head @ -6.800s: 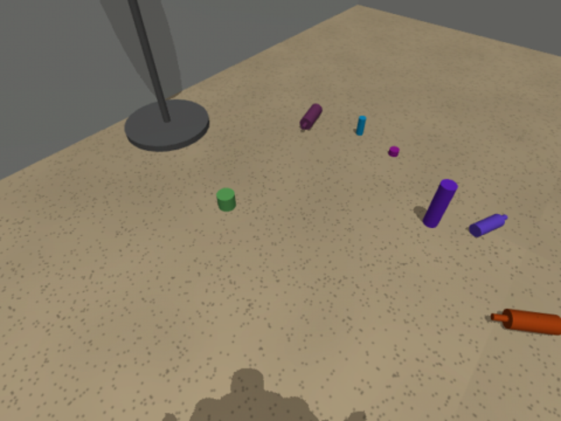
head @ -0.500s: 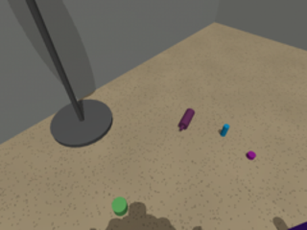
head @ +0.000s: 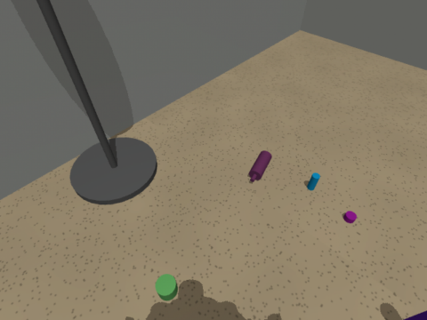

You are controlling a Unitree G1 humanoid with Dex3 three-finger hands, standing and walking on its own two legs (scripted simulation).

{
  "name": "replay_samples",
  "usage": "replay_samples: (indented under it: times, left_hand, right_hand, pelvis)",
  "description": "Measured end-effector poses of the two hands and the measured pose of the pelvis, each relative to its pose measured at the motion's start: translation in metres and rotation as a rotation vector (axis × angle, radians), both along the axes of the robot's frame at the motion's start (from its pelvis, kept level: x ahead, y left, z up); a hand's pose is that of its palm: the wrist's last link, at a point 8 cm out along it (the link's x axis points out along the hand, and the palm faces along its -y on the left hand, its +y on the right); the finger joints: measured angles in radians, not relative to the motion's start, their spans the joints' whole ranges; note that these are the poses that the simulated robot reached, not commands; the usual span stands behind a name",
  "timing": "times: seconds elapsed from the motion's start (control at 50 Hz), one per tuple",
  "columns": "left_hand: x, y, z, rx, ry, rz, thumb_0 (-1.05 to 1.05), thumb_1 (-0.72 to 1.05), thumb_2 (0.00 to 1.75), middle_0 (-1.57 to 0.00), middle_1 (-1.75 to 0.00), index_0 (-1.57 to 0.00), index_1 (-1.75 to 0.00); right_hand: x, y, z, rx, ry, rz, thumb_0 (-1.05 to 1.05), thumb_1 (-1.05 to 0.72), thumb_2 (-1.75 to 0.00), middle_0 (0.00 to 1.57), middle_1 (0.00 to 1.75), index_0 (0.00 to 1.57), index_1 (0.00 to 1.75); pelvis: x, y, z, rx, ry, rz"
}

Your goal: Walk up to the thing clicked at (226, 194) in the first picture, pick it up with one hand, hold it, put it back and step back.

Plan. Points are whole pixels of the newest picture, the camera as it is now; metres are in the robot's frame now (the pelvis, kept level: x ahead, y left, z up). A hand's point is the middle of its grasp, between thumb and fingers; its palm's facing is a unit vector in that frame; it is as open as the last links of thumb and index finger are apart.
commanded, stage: stand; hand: left
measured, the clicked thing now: (166, 287) +0.41 +0.21 -0.74
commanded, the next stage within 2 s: rise first in 1.50 s
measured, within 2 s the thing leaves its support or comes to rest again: neither
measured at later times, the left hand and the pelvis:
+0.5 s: hand out of the picture +0.07 +0.25 -0.16, palm faces -0.02 -0.94 -0.34, open 7.4 cm; pelvis +0.00 +0.00 +0.00, yaw +0 degrees
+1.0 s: hand out of the picture +0.06 +0.25 -0.16, palm faces -0.02 -0.94 -0.34, open 7.4 cm; pelvis +0.00 +0.00 +0.00, yaw +0 degrees
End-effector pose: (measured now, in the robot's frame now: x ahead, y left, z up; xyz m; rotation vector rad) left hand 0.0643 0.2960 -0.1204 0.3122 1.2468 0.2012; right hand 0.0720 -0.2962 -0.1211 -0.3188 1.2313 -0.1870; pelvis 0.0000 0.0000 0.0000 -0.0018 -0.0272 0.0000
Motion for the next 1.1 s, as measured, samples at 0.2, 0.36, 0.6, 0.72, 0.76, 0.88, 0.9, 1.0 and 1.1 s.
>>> replay_samples:
  times: [0.2,0.36,0.6,0.72,0.76,0.88,0.9,1.0,1.1]
  left_hand:
    - [0.001,0.001,0.0,0.003,-0.003,0.001,0.0,0.9,0.9,-0.2,-0.3,-0.2,-0.3]
    - [0.001,0.002,0.001,0.005,-0.01,0.0,0.0,0.9,0.9,-0.2,-0.3,-0.2,-0.3]
    - [-0.004,0.001,0.001,0.003,-0.005,0.0,0.0,0.9,0.9,-0.2,-0.3,-0.2,-0.3]
    - [-0.007,0.001,0.0,0.003,0.006,0.0,0.0,0.9,0.9,-0.2,-0.3,-0.2,-0.3]
    - [-0.008,0.001,0.0,0.002,0.008,-0.001,0.0,0.9,0.9,-0.2,-0.3,-0.2,-0.3]
    - [-0.008,0.0,-0.001,0.0,0.009,-0.001,0.01,0.9,0.9,-0.2,-0.3,-0.2,-0.3]
    - [-0.008,0.0,-0.001,-0.001,0.009,-0.001,0.01,0.9,0.9,-0.2,-0.3,-0.2,-0.3]
    - [-0.006,0.001,-0.001,-0.002,0.004,-0.002,0.01,0.9,0.9,-0.2,-0.3,-0.2,-0.3]
    - [-0.004,0.001,-0.001,0.0,0.002,-0.004,0.0,0.9,0.9,-0.2,-0.3,-0.2,-0.3]
  right_hand:
    - [0.001,0.001,0.0,0.0,-0.005,0.001,0.0,-0.91,-0.9,0.21,0.3,0.2,0.29]
    - [0.0,0.001,0.0,0.0,-0.007,0.0,0.0,-0.91,-0.9,0.21,0.3,0.2,0.29]
    - [-0.005,0.0,0.0,0.002,-0.003,-0.001,0.0,-0.91,-0.9,0.21,0.3,0.2,0.29]
    - [-0.008,0.0,-0.001,0.001,0.008,-0.004,0.0,-0.91,-0.9,0.21,0.3,0.2,0.29]
    - [-0.009,-0.001,0.0,0.001,0.011,-0.005,0.0,-0.91,-0.9,0.21,0.3,0.2,0.29]
    - [-0.01,-0.001,0.0,-0.002,0.014,-0.007,0.0,-0.91,-0.9,0.21,0.3,0.2,0.29]
    - [-0.01,-0.001,0.0,-0.002,0.014,-0.007,0.0,-0.91,-0.9,0.21,0.3,0.2,0.29]
    - [-0.009,0.0,0.0,-0.003,0.011,-0.006,0.0,-0.91,-0.9,0.21,0.3,0.2,0.29]
    - [-0.008,0.0,0.0,-0.003,0.007,-0.004,0.0,-0.91,-0.9,0.21,0.3,0.2,0.29]
  pelvis:
    - [0.001,0.0,0.0,0.0,-0.002,-0.001]
    - [0.0,0.0,0.0,0.0,-0.005,0.001]
    - [-0.003,0.0,0.0,0.001,-0.007,0.001]
    - [-0.003,-0.001,0.0,0.0,-0.005,0.001]
    - [-0.003,-0.001,0.0,-0.001,-0.004,0.002]
    - [-0.003,0.0,0.0,-0.001,-0.005,0.0]
    - [-0.003,0.0,0.0,-0.001,-0.005,0.0]
    - [-0.003,0.0,0.0,-0.001,-0.004,-0.001]
    - [-0.002,0.001,0.0,-0.001,-0.003,-0.001]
